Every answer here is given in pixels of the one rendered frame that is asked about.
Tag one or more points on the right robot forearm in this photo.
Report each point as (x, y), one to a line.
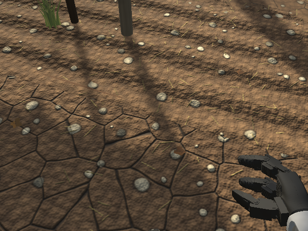
(298, 221)

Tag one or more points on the right robot hand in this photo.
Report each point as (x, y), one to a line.
(283, 198)

